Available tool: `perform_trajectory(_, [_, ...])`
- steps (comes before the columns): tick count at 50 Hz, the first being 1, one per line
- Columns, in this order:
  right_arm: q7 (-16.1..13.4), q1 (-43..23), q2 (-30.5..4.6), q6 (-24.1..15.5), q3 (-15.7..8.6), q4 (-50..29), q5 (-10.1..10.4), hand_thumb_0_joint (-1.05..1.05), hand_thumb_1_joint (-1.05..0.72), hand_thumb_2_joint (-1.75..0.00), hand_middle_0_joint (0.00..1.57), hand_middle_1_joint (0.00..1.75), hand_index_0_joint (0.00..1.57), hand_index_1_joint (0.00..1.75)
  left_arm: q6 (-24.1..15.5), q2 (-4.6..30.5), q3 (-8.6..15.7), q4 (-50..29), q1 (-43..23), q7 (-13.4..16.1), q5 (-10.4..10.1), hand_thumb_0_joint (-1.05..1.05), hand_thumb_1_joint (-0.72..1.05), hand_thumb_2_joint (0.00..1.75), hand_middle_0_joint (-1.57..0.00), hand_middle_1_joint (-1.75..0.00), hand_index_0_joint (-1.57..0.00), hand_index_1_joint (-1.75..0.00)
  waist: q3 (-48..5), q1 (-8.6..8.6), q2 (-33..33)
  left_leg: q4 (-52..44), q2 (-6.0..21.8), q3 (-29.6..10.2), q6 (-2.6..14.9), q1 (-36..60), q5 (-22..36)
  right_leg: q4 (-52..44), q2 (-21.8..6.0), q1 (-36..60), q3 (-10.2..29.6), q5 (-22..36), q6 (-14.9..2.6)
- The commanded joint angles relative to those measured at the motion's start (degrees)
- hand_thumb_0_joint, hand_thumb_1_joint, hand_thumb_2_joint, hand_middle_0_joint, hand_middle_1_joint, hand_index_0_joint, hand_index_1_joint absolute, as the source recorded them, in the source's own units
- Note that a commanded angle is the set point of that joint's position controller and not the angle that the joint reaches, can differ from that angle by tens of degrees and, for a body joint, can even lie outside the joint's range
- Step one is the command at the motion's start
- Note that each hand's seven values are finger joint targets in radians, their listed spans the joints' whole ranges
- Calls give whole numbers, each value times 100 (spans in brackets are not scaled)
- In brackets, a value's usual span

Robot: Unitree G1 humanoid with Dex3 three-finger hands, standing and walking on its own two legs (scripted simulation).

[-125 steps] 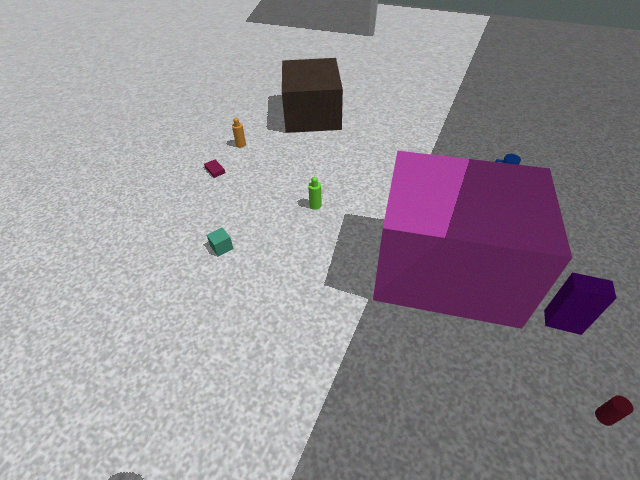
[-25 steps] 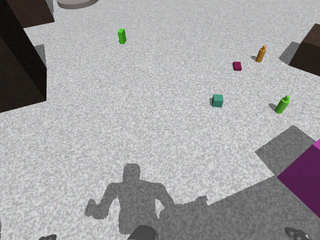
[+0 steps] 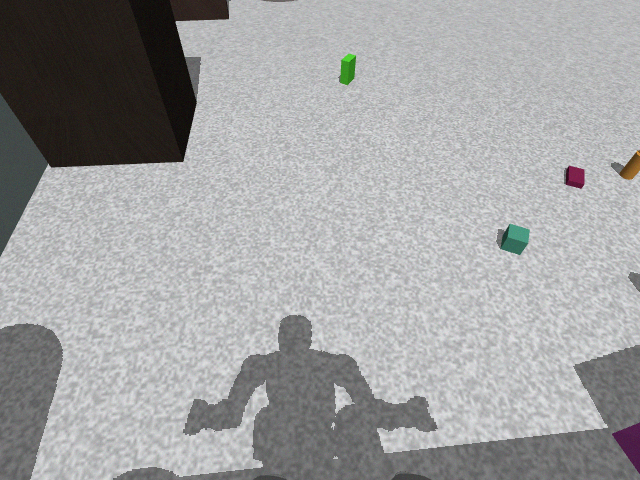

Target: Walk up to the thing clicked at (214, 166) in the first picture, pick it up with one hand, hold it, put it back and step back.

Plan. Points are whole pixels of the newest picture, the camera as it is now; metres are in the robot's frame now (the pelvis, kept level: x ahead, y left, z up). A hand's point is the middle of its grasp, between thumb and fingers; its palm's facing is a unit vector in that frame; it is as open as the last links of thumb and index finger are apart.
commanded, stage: walk up
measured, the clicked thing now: (575, 177) +1.45 -1.13 -0.73
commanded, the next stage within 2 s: stand in 0.90 s
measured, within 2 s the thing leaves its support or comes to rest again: neither
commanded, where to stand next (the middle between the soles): +0.07 -0.02 m, yaw +5 degrees
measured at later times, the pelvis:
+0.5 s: pelvis -0.01 +0.00 +0.01, yaw +7 degrees
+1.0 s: pelvis +0.01 -0.01 +0.03, yaw +8 degrees
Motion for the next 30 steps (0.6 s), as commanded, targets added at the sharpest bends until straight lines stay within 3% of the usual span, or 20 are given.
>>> perform_trajectory(1, [-153,-371,-1203,-44,-361,-556,99,0,-90,-90,20,30,20,30,-237,1170,431,-204,504,122,124,0,90,90,-20,-30,-20,-30,-814,314,534,-100,547,-910,704,-583,1916,-1737,-35,1409,405,1016,-362])
perform_trajectory(2, [-156,-339,-926,-18,-311,-613,127,0,-90,-90,20,30,20,30,-286,1641,510,-254,475,131,193,0,90,90,-20,-30,-20,-30,-713,311,-587,1012,-218,-309,369,-1255,798,-2587,-1200,1522,2032,742,-759])
perform_trajectory(3, [-235,-220,-1100,14,-392,-524,84,0,-90,-90,20,30,20,30,-275,1925,562,-361,0,91,156,0,90,90,-20,-30,-20,-30,-662,197,-1205,1818,-232,136,227,-1063,-1529,-3125,-2339,882,3204,609,-1565])
perform_trajectory(4, [-251,-203,-1330,12,-464,-394,34,0,-90,-90,20,30,20,30,-274,1871,539,-427,-282,86,154,0,90,90,-20,-30,-20,-30,-326,75,-979,2215,11,-70,183,-1014,-1612,-3325,-2524,488,3506,541,-1766])
perform_trajectory(5, [-197,-128,-1469,1,-495,-256,58,0,-90,-90,20,30,20,30,-281,1553,488,-436,-362,89,126,0,90,90,-20,-30,-20,-30,-85,35,-340,2129,104,-56,179,-1026,-1225,-3014,-2060,543,2490,757,-1508])
perform_trajectory(6, [-148,-61,-1344,-18,-488,-135,51,0,-90,-90,20,30,20,30,-289,1471,425,-350,-437,103,163,0,90,90,-20,-30,-20,-30,-52,-11,-332,1880,122,153,217,-880,-966,-2725,-1607,440,1761,866,-1224])
perform_trajectory(9, [-1,164,-1074,-81,-437,58,26,0,-90,-90,20,30,20,30,-250,1495,426,-199,-400,50,229,0,90,90,-20,-30,-20,-30,-308,42,-1064,492,88,746,175,-174,-802,-2351,-1121,455,915,939,-961])
perform_trajectory(12, [-24,368,-925,-179,-429,283,-21,0,-90,-90,20,30,20,30,-144,1192,296,-170,-417,16,111,0,90,90,-20,-30,-20,-30,-747,-156,-668,-1430,-126,824,189,960,206,-1243,-925,373,469,1458,-696])
perform_trajectory(13, [-76,350,-1081,-232,-465,295,-94,0,-90,-90,20,30,20,30,-103,895,183,-155,-328,16,64,0,90,90,-20,-30,-20,-30,-859,-177,-101,-1834,234,-67,348,1391,172,-543,-787,-107,347,1214,-416])
perform_trajectory(14, [-123,9,-1472,-293,-494,114,-170,0,-90,-90,20,30,20,30,-71,420,51,-221,-213,4,-24,0,90,90,-20,-30,-20,-30,-794,13,1129,-2358,1599,-2298,813,1470,375,183,-112,-900,63,136,60])
perform_trajectory(15, [-126,-174,-1898,-288,-553,75,-73,0,-90,-90,20,30,20,30,-19,943,209,-74,-398,96,-28,0,90,90,-20,-30,-20,-30,-643,-136,845,-2359,2125,-2782,1540,569,301,369,-61,-457,440,-997,38])
perform_trajectory(16, [-125,-304,-1753,-289,-524,130,-76,0,-90,-90,20,30,20,30,-9,1087,237,19,-482,105,-23,0,90,90,-20,-30,-20,-30,-387,-77,508,-2282,1985,-2452,1574,151,469,535,-124,-186,605,-904,26])
perform_trajectory(19, [-162,-732,-1479,-316,-359,207,-19,0,-90,-90,20,30,20,30,-69,942,200,349,-85,100,-76,0,90,90,-20,-30,-20,-30,-550,143,959,-1821,1555,-1393,1192,307,1678,-67,-124,192,351,-81,-45])
perform_trajectory(22, [-103,-922,-1276,-206,-261,328,3,0,-90,-90,20,30,20,30,-170,811,169,583,29,79,1,0,90,90,-20,-30,-20,-30,-634,244,809,-1413,1079,-701,730,-133,1211,-1830,111,1332,153,923,-104])
perform_trajectory(23, [-92,-833,-1125,-178,-208,344,41,0,-90,-90,20,30,20,30,-210,1013,188,564,-121,90,69,0,90,90,-20,-30,-20,-30,-657,166,425,-1242,892,-572,509,-378,949,-2069,-154,1604,615,1318,-190])
perform_trajectory(24, [-78,-778,-1037,-156,-187,405,56,0,-90,-90,20,30,20,30,-238,1237,182,470,-445,85,86,0,90,90,-20,-30,-20,-30,-515,-3,78,-1207,503,-280,320,-267,336,-2453,-578,1165,1253,1001,-392])
perform_trajectory(25, [-71,-690,-1051,-129,-213,584,54,0,-90,-90,20,30,20,30,-230,1329,157,486,-741,55,70,0,90,90,-20,-30,-20,-30,-408,-153,-132,-1161,285,-74,252,356,-284,-2578,-863,481,1503,535,-588])
perform_trajectory(26, [-62,-596,-1041,-138,-214,707,30,0,-90,-90,20,30,20,30,-227,1220,101,469,-867,34,50,0,90,90,-20,-30,-20,-30,-510,-242,-58,-1387,353,-149,271,772,-260,-2599,-840,285,1389,448,-524])
perform_trajectory(28, [-23,-865,-1135,-183,-207,793,21,0,-90,-90,20,30,20,30,-229,1026,10,599,-952,23,13,0,90,90,-20,-30,-20,-30,-519,-131,108,-1792,587,-453,389,648,33,-2349,-366,576,734,726,-194])
perform_trajectory(30, [-4,-981,-1076,-213,-130,879,40,0,-90,-90,20,30,20,30,-259,972,-4,791,-835,19,1,0,90,90,-20,-30,-20,-30,-625,-32,-44,-1852,715,-499,448,591,556,-2399,-284,1006,586,1052,-130])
